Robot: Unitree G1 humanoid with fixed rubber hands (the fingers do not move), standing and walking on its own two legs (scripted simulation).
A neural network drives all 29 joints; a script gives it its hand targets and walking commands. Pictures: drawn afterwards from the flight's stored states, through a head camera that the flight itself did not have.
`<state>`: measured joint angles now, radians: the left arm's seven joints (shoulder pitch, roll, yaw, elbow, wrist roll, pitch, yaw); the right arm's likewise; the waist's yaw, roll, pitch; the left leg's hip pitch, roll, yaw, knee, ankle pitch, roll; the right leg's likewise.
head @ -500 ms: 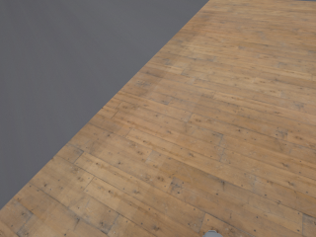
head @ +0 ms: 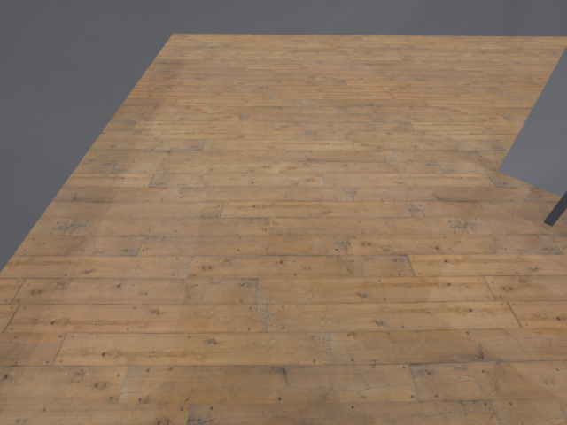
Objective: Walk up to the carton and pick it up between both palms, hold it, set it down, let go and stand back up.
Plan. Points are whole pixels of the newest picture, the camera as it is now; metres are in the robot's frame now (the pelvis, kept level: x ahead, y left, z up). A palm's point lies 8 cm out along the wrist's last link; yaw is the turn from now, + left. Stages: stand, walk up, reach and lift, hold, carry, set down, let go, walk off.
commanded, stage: walk up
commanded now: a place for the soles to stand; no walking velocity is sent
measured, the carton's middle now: out of the picture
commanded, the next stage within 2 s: none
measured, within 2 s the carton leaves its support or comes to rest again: neither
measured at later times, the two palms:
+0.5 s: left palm (296, 277) +0.46 -0.01 -0.12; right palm out of the picture +0.02 -0.31 -0.14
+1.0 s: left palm (330, 217) +0.65 -0.11 -0.13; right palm (566, 323) +0.35 -0.51 -0.10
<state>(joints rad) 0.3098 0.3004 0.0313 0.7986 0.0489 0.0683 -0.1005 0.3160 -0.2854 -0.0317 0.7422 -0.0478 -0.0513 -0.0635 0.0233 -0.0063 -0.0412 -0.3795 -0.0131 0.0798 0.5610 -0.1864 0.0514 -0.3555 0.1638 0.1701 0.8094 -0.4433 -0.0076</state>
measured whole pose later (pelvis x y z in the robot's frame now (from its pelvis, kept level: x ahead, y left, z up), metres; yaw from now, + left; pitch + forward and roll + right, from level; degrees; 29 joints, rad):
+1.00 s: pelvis +0.45 -0.27 -0.01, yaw -49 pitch -2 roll +1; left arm 0.42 0.26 0.04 0.81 0.05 0.00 -0.05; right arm 0.31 -0.20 -0.01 0.69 -0.05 -0.07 -0.03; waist 0.04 -0.03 0.00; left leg -0.38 0.07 0.17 0.67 -0.26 0.03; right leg -0.37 0.08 0.09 1.17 -0.46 0.01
